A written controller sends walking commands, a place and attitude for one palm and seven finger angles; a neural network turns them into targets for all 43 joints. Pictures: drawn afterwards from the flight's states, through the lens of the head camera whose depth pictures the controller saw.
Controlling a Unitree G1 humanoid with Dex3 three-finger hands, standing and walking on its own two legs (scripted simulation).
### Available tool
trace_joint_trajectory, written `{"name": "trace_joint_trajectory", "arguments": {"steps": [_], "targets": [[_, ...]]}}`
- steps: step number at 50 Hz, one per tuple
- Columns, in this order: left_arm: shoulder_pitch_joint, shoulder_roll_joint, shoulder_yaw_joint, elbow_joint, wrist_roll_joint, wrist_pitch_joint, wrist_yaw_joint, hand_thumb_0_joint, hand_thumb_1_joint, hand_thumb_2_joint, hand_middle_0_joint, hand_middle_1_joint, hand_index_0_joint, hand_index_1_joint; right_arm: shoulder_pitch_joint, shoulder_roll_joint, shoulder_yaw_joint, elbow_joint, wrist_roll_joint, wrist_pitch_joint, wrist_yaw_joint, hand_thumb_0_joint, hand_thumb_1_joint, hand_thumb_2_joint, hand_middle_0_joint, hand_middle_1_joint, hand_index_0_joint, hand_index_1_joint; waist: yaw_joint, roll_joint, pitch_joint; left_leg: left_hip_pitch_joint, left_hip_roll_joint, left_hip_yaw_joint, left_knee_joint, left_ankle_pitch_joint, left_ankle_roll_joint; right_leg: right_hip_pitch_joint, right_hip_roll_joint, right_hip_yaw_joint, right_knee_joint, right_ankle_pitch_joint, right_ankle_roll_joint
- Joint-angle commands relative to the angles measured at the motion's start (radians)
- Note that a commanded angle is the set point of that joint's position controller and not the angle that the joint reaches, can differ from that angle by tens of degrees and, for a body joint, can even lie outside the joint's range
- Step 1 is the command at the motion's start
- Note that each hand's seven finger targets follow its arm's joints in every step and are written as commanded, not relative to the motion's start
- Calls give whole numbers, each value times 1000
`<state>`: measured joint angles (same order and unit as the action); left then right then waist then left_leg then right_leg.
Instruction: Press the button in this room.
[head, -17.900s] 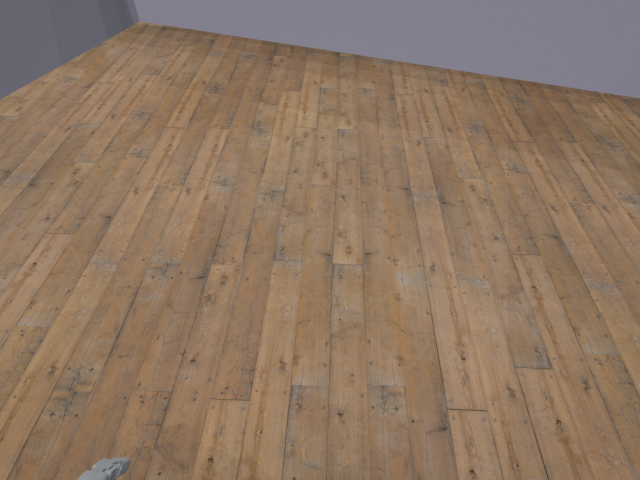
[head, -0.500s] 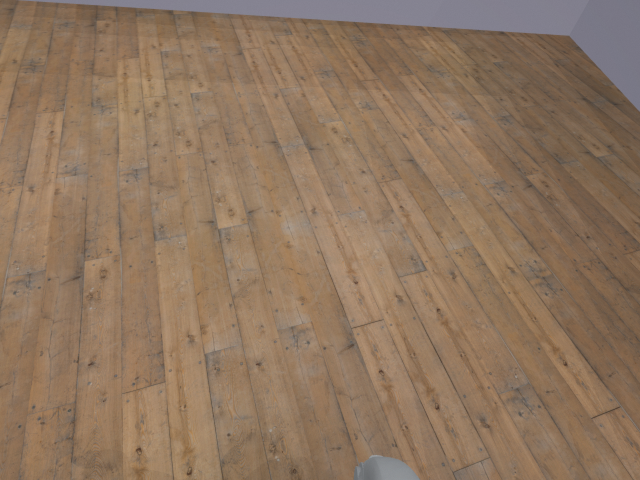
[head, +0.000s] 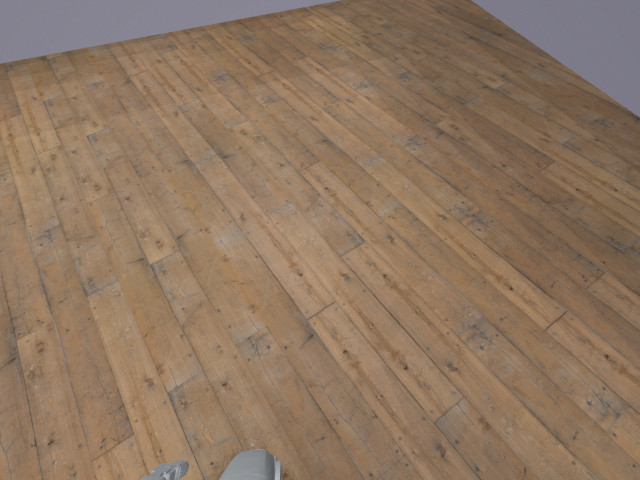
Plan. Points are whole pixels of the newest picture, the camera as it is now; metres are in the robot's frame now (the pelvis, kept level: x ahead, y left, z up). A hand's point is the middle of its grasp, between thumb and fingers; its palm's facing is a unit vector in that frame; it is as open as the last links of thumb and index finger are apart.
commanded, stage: turn or walk to find it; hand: left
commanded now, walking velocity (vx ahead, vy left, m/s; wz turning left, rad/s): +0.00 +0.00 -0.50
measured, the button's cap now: out of the picture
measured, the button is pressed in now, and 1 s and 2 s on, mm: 0 0 0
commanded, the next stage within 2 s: none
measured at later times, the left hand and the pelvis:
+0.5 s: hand out of the picture +0.11 +0.26 -0.17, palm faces -0.18 -0.96 -0.20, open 7.4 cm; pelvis +0.00 +0.06 +0.01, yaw -15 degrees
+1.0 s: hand (253, 473) +0.15 +0.11 -0.14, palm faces -0.50 -0.83 -0.25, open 7.4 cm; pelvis -0.04 +0.01 +0.00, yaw -31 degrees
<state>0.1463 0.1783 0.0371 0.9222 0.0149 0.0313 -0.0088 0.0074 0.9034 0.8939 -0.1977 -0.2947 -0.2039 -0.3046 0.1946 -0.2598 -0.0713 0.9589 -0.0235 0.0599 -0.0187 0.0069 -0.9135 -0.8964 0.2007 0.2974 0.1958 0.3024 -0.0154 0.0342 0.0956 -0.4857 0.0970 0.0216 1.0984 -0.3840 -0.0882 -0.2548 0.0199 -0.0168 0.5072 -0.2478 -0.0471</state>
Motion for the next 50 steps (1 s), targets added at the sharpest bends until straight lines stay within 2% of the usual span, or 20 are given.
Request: {"name": "trace_joint_trajectory", "arguments": {"steps": [1, 5, 8, 11, 12, 13, 14, 17, 20, 30, 35, 36, 37, 38, 39, 40, 41, 42, 45, 50], "targets": [[44, 232, 66, -49, 4, -22, 18, 0, 900, 900, -200, -300, -200, -300, -15, -61, -11, -81, 2, -26, -1, 0, -900, -900, 200, 300, 200, 300, 34, -158, -110, -53, -9, -13, -54, 2, -2, 108, -244, 277, -174, 285, -116], [73, 242, 72, -35, 9, -18, 19, 0, 900, 900, -200, -300, -200, -300, -66, -58, -5, -105, 11, -36, -7, 0, -900, -900, 200, 300, 200, 300, 51, -171, -129, -6, -30, -10, -202, -47, 7, 130, -248, 342, -147, 353, -143], [44, 255, 77, -45, 10, -11, 20, 0, 900, 900, -200, -300, -200, -300, -40, -54, -1, -110, 19, -45, -12, 0, -900, -900, 200, 300, 200, 300, 33, -191, -146, 104, -53, -5, -355, -47, 25, 79, -236, 377, -117, 383, -138], [-10, 231, 70, -58, -3, 0, 18, 0, 900, 900, -200, -300, -200, -300, 87, -71, -2, -75, 23, -62, -19, 0, -900, -900, 200, 300, 200, 300, -30, -129, -179, 384, -45, 1, -684, 153, 42, -75, -148, 331, -3, 278, -43], [16, 170, 62, -74, -10, 6, 13, 0, 900, 900, -200, -300, -200, -300, 96, -143, -13, -79, 13, -74, -22, 0, -900, -900, 200, 300, 200, 300, -30, 95, -181, 494, 150, -204, -803, 158, 103, -243, -25, 234, 147, 34, 14], [35, 144, 54, -86, -5, 8, 5, 0, 900, 900, -200, -300, -200, -300, 76, -216, -25, -102, 7, -65, -17, 0, -900, -900, 200, 300, 200, 300, -13, 298, -132, 445, 349, -358, -852, 243, 188, -343, 48, 73, 372, -337, 71], [14, 172, 61, -72, 8, 19, 8, 0, 900, 900, -200, -300, -200, -300, 52, -202, -24, -99, 2, -65, -21, 0, -900, -900, 200, 300, 200, 300, -29, 283, -117, 351, 374, -368, -858, 253, 211, -331, 11, 113, 542, -343, 89], [43, 169, 77, -41, 14, 17, -14, 0, 900, 900, -200, -300, -200, -300, -48, -118, -2, -129, -2, -72, -20, 0, -900, -900, 200, 300, 200, 300, 35, 93, -57, 288, 223, -134, -814, 332, 194, -320, -26, 73, 718, -182, 105], [62, 145, 70, -29, 7, 20, -18, 0, 900, 900, -200, -300, -200, -300, 1, -98, -5, -109, 7, -81, -22, 0, -900, -900, 200, 300, 200, 300, 27, 99, -103, 390, 198, -38, -777, 507, 198, -343, -45, 47, 724, -127, 128], [-78, 103, 49, -71, 5, 23, -17, 0, 900, 900, -200, -300, -200, -300, 133, -104, -35, -32, 0, -75, -13, 0, -900, -900, 200, 300, 200, 300, -40, 145, -96, 463, 271, 34, -730, 612, 237, -280, -88, -34, 453, -212, 125], [-57, 98, 43, -69, 6, 7, -11, 0, 900, 900, -200, -300, -200, -300, 115, -121, -45, -17, -3, -67, -1, 0, -900, -900, 200, 300, 200, 300, -24, 156, -110, 396, 279, 95, -645, 603, 196, -106, -54, -88, 177, -161, 80], [-16, 109, 45, -60, 5, 2, -9, 0, 900, 900, -200, -300, -200, -300, 101, -124, -43, -18, -1, -66, 0, 0, -900, -900, 200, 300, 200, 300, 4, 138, -121, 358, 271, 128, -595, 566, 165, -24, -48, -98, 73, -64, 71], [58, 139, 51, -40, 7, -8, -4, 0, 900, 900, -200, -300, -200, -300, 96, -117, -41, -24, 5, -65, 2, 0, -900, -900, 200, 300, 200, 300, 43, 69, -159, 296, 243, 175, -472, 491, 113, 113, -67, -77, -74, 81, 54], [118, 248, 68, -25, 17, -22, 9, 0, 900, 900, -200, -300, -200, -300, 113, -56, -27, -50, 13, -59, 9, 0, -900, -900, 200, 300, 200, 300, 68, -207, -188, 51, 153, 228, -260, 138, 45, 318, -276, 183, -151, 304, -17], [153, 309, 77, -13, 1, -23, 19, 0, 900, 900, -200, -300, -200, -300, 46, -19, -8, -96, 11, -46, 7, 0, -900, -900, 200, 300, 200, 300, 89, -319, -163, -109, 42, 145, -69, -267, 13, 282, -444, 373, -146, 627, -119], [165, 299, 85, -12, -8, -16, 29, 0, 900, 900, -200, -300, -200, -300, 5, -40, -10, -107, 14, -22, -7, 0, -900, -900, 200, 300, 200, 300, 104, -310, -158, -76, 35, 27, 13, -255, 27, 162, -422, 377, -176, 532, -141], [98, 282, 83, -26, -3, -11, 32, 0, 900, 900, -200, -300, -200, -300, -8, -41, -15, -96, 11, -18, -9, 0, -900, -900, 200, 300, 200, 300, 78, -274, -106, -115, 27, -12, 79, -197, 31, 126, -388, 385, -192, 382, -151], [38, 251, 73, -46, -3, -11, 30, 0, 900, 900, -200, -300, -200, -300, 11, -53, -18, -79, 5, -18, -5, 0, -900, -900, 200, 300, 200, 300, 48, -196, -81, -130, 37, -31, 97, -111, 28, 116, -341, 329, -195, 281, -133], [-22, 204, 57, -65, -5, -22, 25, 0, 900, 900, -200, -300, -200, -300, 69, -57, -20, -42, -1, -21, 3, 0, -900, -900, 200, 300, 200, 300, 6, -156, -108, -64, 32, -13, 56, 24, 7, 98, -249, 218, -186, 291, -82], [38, 212, 60, -43, -5, -29, 18, 0, 900, 900, -200, -300, -200, -300, 44, -64, -19, -52, 0, -19, -1, 0, -900, -900, 200, 300, 200, 300, 21, -160, -120, -85, 4, -28, 16, 43, -6, 141, -226, 266, -188, 302, -76]]}}
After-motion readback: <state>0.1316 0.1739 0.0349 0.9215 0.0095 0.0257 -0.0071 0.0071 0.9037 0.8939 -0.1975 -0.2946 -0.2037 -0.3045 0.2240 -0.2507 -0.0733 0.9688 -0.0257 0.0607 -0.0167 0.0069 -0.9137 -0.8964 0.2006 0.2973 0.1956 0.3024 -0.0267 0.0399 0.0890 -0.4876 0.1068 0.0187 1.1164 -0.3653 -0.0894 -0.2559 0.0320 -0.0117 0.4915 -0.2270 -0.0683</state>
